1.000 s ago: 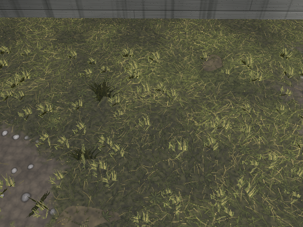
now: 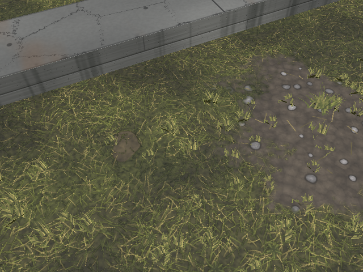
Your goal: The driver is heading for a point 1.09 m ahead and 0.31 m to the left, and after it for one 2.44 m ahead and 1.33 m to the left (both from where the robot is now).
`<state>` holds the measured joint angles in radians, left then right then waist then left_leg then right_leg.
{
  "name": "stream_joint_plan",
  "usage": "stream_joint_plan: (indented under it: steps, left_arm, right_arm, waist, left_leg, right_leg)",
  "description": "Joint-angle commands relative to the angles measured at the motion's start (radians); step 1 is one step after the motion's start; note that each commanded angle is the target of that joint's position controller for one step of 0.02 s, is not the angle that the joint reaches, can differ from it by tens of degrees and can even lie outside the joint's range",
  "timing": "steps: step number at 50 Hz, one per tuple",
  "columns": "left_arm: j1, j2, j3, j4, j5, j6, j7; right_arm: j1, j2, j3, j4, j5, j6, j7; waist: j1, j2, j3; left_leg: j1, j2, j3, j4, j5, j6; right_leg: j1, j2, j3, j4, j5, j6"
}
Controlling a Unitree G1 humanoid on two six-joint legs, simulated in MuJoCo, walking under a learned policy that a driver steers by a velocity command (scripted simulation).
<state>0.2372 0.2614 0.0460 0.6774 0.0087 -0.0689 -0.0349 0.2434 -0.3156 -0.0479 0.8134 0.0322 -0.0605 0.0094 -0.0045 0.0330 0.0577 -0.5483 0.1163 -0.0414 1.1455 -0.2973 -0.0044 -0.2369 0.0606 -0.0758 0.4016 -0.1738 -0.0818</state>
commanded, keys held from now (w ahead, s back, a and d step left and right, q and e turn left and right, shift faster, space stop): w+q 0.12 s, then q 0.56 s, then w+q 0.08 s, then w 0.24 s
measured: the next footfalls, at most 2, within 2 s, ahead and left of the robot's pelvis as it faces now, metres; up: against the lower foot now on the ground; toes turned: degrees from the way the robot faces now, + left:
left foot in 0.32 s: +0.33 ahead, +0.16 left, +0.00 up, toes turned +12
right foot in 0.80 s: +0.41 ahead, -0.05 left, +0.00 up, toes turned +32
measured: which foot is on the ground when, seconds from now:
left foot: up 0.00-0.30, down 0.32-0.80, up 0.82-1.00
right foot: down 0.00-0.34, up 0.36-0.78, down 0.80-1.00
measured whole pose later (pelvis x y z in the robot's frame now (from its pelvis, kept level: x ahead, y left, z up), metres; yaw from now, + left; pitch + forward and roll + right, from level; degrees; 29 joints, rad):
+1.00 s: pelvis +0.34 +0.05 +0.01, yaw +30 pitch +2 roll +1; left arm 0.36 0.26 0.05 0.78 0.00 -0.07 0.02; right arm 0.20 -0.31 -0.07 0.66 0.01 -0.02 0.00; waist 0.05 0.04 -0.04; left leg -0.57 -0.04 -0.09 0.97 -0.25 -0.01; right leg -0.16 -0.01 0.04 0.38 -0.25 -0.01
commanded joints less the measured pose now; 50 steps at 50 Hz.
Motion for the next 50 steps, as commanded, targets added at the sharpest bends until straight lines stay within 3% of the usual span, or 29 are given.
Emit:
stream_joint_plan:
  steps: [1, 6, 9, 11, 13, 15, 16, 17, 18, 19, 20, 21, 22, 23, 25, 27, 29, 32, 36, 38, 39, 40, 41, 42, 43, 44, 46, 50]
  left_arm:
    - [-0.017, 0.126, 0.042, -0.030, 0.011, -0.043, 0.009]
    - [-0.002, 0.137, 0.045, 0.014, 0.010, -0.043, 0.028]
    - [0.020, 0.156, 0.050, 0.045, 0.003, -0.027, 0.042]
    - [0.035, 0.175, 0.057, 0.060, -0.008, -0.005, 0.053]
    - [0.017, 0.197, 0.065, 0.061, -0.022, 0.016, 0.066]
    - [-0.015, 0.207, 0.070, 0.049, -0.030, 0.036, 0.080]
    - [-0.021, 0.189, 0.062, 0.043, -0.032, 0.038, 0.082]
    - [0.066, 0.110, 0.035, 0.023, 0.012, 0.028, 0.075]
    - [0.170, 0.063, 0.009, 0.002, 0.022, 0.014, 0.054]
    - [0.098, 0.166, 0.030, 0.022, -0.006, 0.005, 0.039]
    - [0.003, 0.173, 0.032, -0.011, -0.031, 0.008, 0.040]
    - [-0.025, 0.159, 0.031, -0.007, -0.019, 0.018, 0.053]
    - [-0.033, 0.169, 0.038, -0.007, -0.005, 0.033, 0.067]
    - [-0.019, 0.167, 0.040, -0.007, -0.003, 0.048, 0.069]
    - [0.017, 0.138, 0.035, 0.004, 0.004, 0.056, 0.075]
    - [0.008, 0.125, 0.031, 0.005, 0.007, 0.058, 0.083]
    - [-0.018, 0.123, 0.030, 0.001, 0.005, 0.062, 0.087]
    - [-0.069, 0.120, 0.030, -0.013, -0.002, 0.064, 0.083]
    - [-0.094, 0.128, 0.033, -0.025, -0.011, 0.040, 0.068]
    - [-0.077, 0.131, 0.038, -0.025, -0.021, 0.025, 0.058]
    - [-0.031, 0.124, 0.040, -0.010, -0.024, 0.017, 0.054]
    - [0.010, 0.141, 0.047, 0.003, -0.017, 0.011, 0.054]
    - [0.078, 0.187, 0.053, 0.008, 0.008, 0.009, 0.056]
    - [0.111, 0.279, 0.078, 0.028, 0.041, 0.007, 0.043]
    - [0.058, 0.234, 0.071, 0.010, 0.030, -0.006, 0.041]
    - [0.033, 0.179, 0.056, 0.008, 0.008, -0.011, 0.047]
    - [0.046, 0.153, 0.047, 0.021, -0.013, -0.011, 0.054]
    - [0.112, 0.153, 0.042, 0.049, -0.012, -0.013, 0.056]
  right_arm:
    - [0.049, -0.063, -0.022, -0.033, -0.001, 0.018, -0.010]
    - [-0.060, -0.033, -0.016, -0.061, -0.010, 0.004, 0.007]
    - [-0.154, -0.007, -0.004, -0.106, -0.025, -0.002, 0.026]
    - [-0.173, -0.015, -0.007, -0.136, -0.027, -0.003, 0.043]
    - [-0.142, -0.042, -0.020, -0.155, -0.028, 0.001, 0.058]
    - [0.005, -0.098, -0.051, -0.133, -0.029, 0.005, 0.059]
    - [0.118, -0.146, -0.075, -0.110, -0.031, 0.005, 0.045]
    - [0.152, -0.247, -0.095, -0.118, -0.035, 0.011, 0.019]
    - [0.094, -0.287, -0.092, -0.170, -0.047, 0.010, 0.015]
    - [0.083, -0.218, -0.080, -0.198, -0.042, 0.019, 0.021]
    - [0.023, -0.172, -0.067, -0.206, -0.032, 0.021, 0.020]
    - [-0.026, -0.135, -0.057, -0.203, -0.016, 0.027, 0.016]
    - [-0.060, -0.113, -0.051, -0.209, -0.014, 0.034, 0.008]
    - [-0.076, -0.114, -0.050, -0.218, -0.026, 0.041, 0.004]
    - [-0.094, -0.132, -0.058, -0.226, -0.041, 0.045, -0.004]
    - [-0.082, -0.149, -0.065, -0.224, -0.037, 0.049, -0.016]
    - [-0.084, -0.156, -0.069, -0.228, -0.028, 0.062, -0.030]
    - [-0.101, -0.153, -0.068, -0.240, -0.026, 0.082, -0.042]
    - [-0.090, -0.148, -0.068, -0.247, -0.025, 0.094, -0.041]
    - [-0.091, -0.140, -0.064, -0.250, -0.019, 0.096, -0.036]
    - [-0.103, -0.127, -0.057, -0.250, -0.016, 0.097, -0.037]
    - [-0.082, -0.091, -0.045, -0.246, -0.017, 0.095, -0.038]
    - [-0.048, -0.013, -0.021, -0.241, -0.025, 0.089, -0.037]
    - [-0.098, -0.044, -0.031, -0.295, -0.012, 0.068, -0.033]
    - [-0.106, -0.110, -0.047, -0.283, -0.021, 0.051, -0.033]
    - [-0.089, -0.127, -0.054, -0.258, -0.023, 0.045, -0.028]
    - [-0.073, -0.098, -0.050, -0.230, -0.031, 0.038, -0.019]
    - [-0.164, -0.033, -0.029, -0.246, -0.023, 0.012, -0.002]
  waist:
    - [-0.011, -0.085, -0.047]
    - [0.025, -0.080, -0.003]
    - [0.059, -0.064, 0.037]
    - [0.062, -0.080, 0.019]
    - [0.033, -0.111, -0.022]
    - [-0.048, -0.119, -0.110]
    - [-0.111, -0.073, -0.173]
    - [-0.069, 0.154, -0.276]
    - [0.010, 0.253, -0.466]
    - [-0.076, 0.063, -0.527]
    - [-0.064, 0.023, -0.386]
    - [-0.031, -0.054, -0.250]
    - [-0.008, -0.030, -0.194]
    - [0.017, 0.011, -0.167]
    - [0.036, 0.047, -0.168]
    - [0.030, 0.047, -0.196]
    - [0.019, 0.052, -0.218]
    - [0.002, 0.085, -0.191]
    - [-0.019, 0.126, -0.189]
    - [-0.004, 0.141, -0.174]
    - [0.029, 0.132, -0.164]
    - [0.043, 0.090, -0.157]
    - [0.041, -0.084, -0.197]
    - [0.039, -0.307, -0.082]
    - [0.029, -0.244, -0.011]
    - [0.020, -0.198, 0.003]
    - [0.027, -0.168, -0.004]
    - [0.070, -0.175, -0.004]
  left_leg:
    - [-0.079, 0.030, -0.068, -0.047, 0.122, -0.024]
    - [-0.110, -0.001, -0.046, -0.330, 0.392, -0.023]
    - [-0.076, -0.025, 0.024, -0.475, 0.434, -0.010]
    - [-0.076, -0.044, 0.054, -0.518, 0.384, 0.006]
    - [-0.038, -0.079, 0.082, -0.539, 0.275, 0.035]
    - [0.135, -0.146, 0.117, -0.573, 0.216, 0.076]
    - [0.310, -0.169, 0.097, -0.669, 0.356, 0.111]
    - [0.604, 0.036, -0.166, -0.601, 0.843, 0.201]
    - [0.864, 0.278, -0.645, -0.648, 0.942, 0.457]
    - [0.823, 0.243, -0.590, -0.715, 0.756, 0.429]
    - [0.705, 0.192, -0.470, -0.742, 0.604, 0.375]
    - [0.547, 0.139, -0.383, -0.774, 0.511, 0.319]
    - [0.424, 0.109, -0.343, -0.800, 0.449, 0.294]
    - [0.327, 0.074, -0.321, -0.827, 0.414, 0.279]
    - [0.254, 0.041, -0.280, -0.835, 0.479, 0.278]
    - [0.264, 0.034, -0.273, -0.817, 0.520, 0.277]
    - [0.275, 0.023, -0.291, -0.809, 0.404, 0.258]
    - [0.249, -0.006, -0.335, -0.820, 0.153, 0.227]
    - [0.264, -0.010, -0.420, -0.815, -0.043, 0.219]
    - [0.240, -0.022, -0.464, -0.807, -0.172, 0.211]
    - [0.203, -0.043, -0.452, -0.782, -0.228, 0.190]
    - [0.126, -0.088, -0.411, -0.712, -0.291, 0.149]
    - [0.022, -0.184, -0.261, -0.434, -0.341, 0.083]
    - [-0.223, -0.276, -0.128, -0.271, -0.302, 0.063]
    - [-0.267, -0.196, -0.173, -0.162, -0.216, 0.049]
    - [-0.276, -0.183, -0.168, -0.135, -0.132, 0.037]
    - [-0.278, -0.156, -0.129, -0.117, -0.030, 0.006]
    - [-0.222, -0.102, -0.004, -0.225, 0.116, -0.021]
  right_leg:
    - [0.057, -0.291, 0.170, -0.265, 0.218, -0.156]
    - [0.116, -0.259, 0.011, -0.292, 0.244, -0.101]
    - [0.149, -0.270, -0.061, -0.245, 0.443, -0.084]
    - [0.222, -0.293, -0.075, -0.175, 0.556, -0.071]
    - [0.284, -0.310, -0.079, -0.072, 0.714, -0.050]
    - [0.280, -0.288, -0.092, 0.155, 0.840, -0.011]
    - [0.208, -0.231, -0.112, 0.366, 0.732, 0.035]
    - [-0.058, -0.138, -0.109, 0.691, 0.101, 0.102]
    - [-0.359, 0.054, 0.055, 1.035, -0.560, 0.160]
    - [-0.387, -0.011, 0.211, 1.067, -0.496, 0.136]
    - [-0.432, -0.048, 0.190, 1.016, -0.411, 0.117]
    - [-0.440, -0.087, 0.171, 0.924, -0.348, 0.122]
    - [-0.400, -0.112, 0.172, 0.847, -0.303, 0.125]
    - [-0.331, -0.111, 0.167, 0.804, -0.273, 0.128]
    - [-0.278, -0.091, 0.149, 0.722, -0.243, 0.147]
    - [-0.281, -0.080, 0.154, 0.640, -0.212, 0.167]
    - [-0.285, -0.077, 0.169, 0.576, -0.160, 0.181]
    - [-0.273, -0.064, 0.182, 0.472, -0.108, 0.185]
    - [-0.205, -0.043, 0.180, 0.318, -0.131, 0.163]
    - [-0.116, -0.030, 0.159, 0.194, -0.144, 0.135]
    - [-0.025, -0.036, 0.138, 0.080, -0.089, 0.114]
    - [0.089, -0.095, 0.167, -0.002, -0.088, 0.082]
    - [0.208, -0.303, 0.379, -0.082, -0.240, 0.010]
    - [0.174, -0.421, 0.715, -0.207, -0.463, -0.119]
    - [0.135, -0.433, 0.737, -0.219, -0.538, -0.153]
    - [0.143, -0.387, 0.638, -0.208, -0.493, -0.124]
    - [0.187, -0.326, 0.515, -0.211, -0.369, -0.086]
    - [0.182, -0.275, 0.348, -0.246, -0.143, -0.087]
Keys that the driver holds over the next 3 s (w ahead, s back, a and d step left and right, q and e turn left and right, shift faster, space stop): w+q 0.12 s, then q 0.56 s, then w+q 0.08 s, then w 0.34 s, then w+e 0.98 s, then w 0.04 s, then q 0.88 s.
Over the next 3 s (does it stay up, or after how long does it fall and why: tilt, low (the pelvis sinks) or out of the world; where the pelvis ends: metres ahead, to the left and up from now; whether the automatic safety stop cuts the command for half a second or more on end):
stays up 1.03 0.28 0.01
